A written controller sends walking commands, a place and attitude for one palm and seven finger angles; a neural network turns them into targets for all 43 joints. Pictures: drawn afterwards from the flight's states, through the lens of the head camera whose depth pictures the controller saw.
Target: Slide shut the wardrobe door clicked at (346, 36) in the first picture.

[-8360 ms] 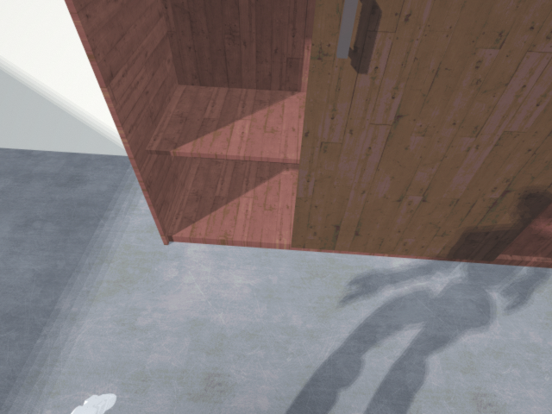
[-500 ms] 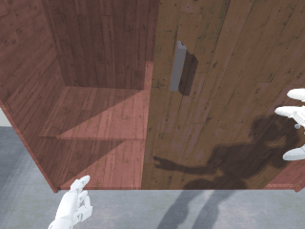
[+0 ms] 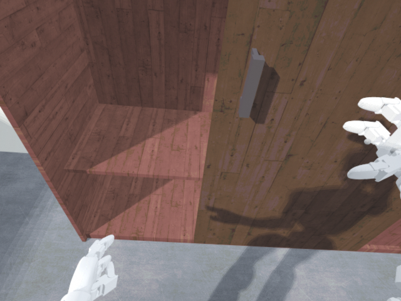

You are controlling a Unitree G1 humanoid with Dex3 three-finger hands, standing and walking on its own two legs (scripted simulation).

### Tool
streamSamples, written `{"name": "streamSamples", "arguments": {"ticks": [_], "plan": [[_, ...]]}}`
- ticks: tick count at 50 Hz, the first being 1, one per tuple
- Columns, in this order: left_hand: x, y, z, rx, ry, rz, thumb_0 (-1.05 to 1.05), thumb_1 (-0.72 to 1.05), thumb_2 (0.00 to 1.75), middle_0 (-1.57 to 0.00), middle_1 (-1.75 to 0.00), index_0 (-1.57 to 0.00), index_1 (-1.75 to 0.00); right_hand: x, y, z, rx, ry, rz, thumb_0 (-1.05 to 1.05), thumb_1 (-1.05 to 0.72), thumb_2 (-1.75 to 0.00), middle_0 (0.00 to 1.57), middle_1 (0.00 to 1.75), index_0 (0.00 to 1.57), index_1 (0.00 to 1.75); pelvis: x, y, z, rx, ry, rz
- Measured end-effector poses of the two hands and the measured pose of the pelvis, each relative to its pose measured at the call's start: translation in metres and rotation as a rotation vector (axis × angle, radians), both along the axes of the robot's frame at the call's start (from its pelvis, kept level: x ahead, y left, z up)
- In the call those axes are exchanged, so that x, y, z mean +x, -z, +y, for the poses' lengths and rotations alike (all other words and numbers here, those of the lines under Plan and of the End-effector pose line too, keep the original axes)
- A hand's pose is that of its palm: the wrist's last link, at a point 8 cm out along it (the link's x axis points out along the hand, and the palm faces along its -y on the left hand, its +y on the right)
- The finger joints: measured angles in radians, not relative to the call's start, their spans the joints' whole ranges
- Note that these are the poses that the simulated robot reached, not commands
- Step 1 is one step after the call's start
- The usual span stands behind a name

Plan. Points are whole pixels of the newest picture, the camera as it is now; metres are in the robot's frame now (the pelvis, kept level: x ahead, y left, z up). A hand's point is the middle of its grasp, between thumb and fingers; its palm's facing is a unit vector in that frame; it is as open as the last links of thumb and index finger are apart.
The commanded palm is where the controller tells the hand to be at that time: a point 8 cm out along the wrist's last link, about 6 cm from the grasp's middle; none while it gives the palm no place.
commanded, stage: move the hooked fingers beside the handle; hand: right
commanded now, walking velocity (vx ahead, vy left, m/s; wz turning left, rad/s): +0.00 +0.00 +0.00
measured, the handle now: (249, 83) +0.53 -0.07 +0.20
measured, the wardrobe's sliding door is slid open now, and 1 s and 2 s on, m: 0.54 0.54 0.54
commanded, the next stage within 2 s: none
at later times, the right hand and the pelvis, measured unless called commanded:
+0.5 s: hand (326, 115) +0.41 -0.21 +0.22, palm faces +0.00 +1.00 -0.02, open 14.0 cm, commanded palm +0.38 -0.25 +0.21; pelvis +0.01 -0.02 +0.00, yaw +0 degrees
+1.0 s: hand (290, 98) +0.47 -0.15 +0.21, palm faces +0.01 +1.00 +0.00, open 14.0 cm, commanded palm +0.46 -0.21 +0.21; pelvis +0.02 -0.02 +0.00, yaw +2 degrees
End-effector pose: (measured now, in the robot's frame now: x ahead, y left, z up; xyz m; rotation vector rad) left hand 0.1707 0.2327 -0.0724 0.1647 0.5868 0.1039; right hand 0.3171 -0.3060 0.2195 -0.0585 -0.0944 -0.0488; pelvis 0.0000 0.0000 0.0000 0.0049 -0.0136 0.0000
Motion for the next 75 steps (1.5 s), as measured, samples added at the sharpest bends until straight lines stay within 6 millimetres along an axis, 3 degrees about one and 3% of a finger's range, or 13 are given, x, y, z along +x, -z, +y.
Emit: {"name": "streamSamples", "arguments": {"ticks": [7,18,30,54,64,75], "plan": [[-0.002,0.003,0.000,0.020,-0.012,0.036,0.01,0.90,0.90,-0.20,-0.30,-0.20,-0.30,0.015,0.004,0.008,0.009,-0.005,-0.007,-0.01,0.51,-0.30,0.30,1.20,0.30,1.20,0.004,0.000,-0.005,0.001,0.004,0.005],[0.004,0.003,-0.016,0.003,-0.013,0.055,0.01,0.90,0.90,-0.20,-0.30,-0.20,-0.30,0.051,0.009,0.028,0.030,-0.022,0.040,-0.01,0.51,-0.30,0.30,1.20,0.30,1.20,0.009,-0.002,-0.013,0.002,-0.002,0.020],[-0.010,0.011,-0.020,0.002,-0.038,0.132,0.01,0.90,0.90,-0.20,-0.30,-0.20,-0.30,0.084,0.007,0.059,0.046,-0.053,0.046,-0.01,0.51,-0.30,0.30,1.20,0.30,1.20,0.015,-0.004,-0.020,0.004,-0.011,0.031],[-0.085,0.032,0.005,0.026,-0.157,0.336,0.01,0.90,0.90,-0.20,-0.30,-0.20,-0.30,0.144,0.012,0.104,0.064,-0.026,0.095,-0.01,0.50,-0.30,0.31,1.21,0.31,1.20,0.014,-0.004,-0.017,0.002,-0.032,0.069],[-0.125,0.040,0.013,0.043,-0.162,0.425,0.01,0.90,0.90,-0.20,-0.30,-0.20,-0.30,0.149,0.012,0.101,0.048,-0.007,0.086,-0.01,0.50,-0.30,0.39,1.27,0.37,1.28,0.007,-0.003,-0.013,0.004,-0.017,0.089],[-0.150,0.040,0.017,0.060,-0.160,0.442,0.01,0.90,0.90,-0.20,-0.30,-0.20,-0.30,0.149,0.013,0.100,0.047,-0.012,0.081,-0.01,0.50,-0.30,0.40,1.27,0.38,1.27,-0.006,0.000,-0.014,0.005,-0.008,0.114]]}}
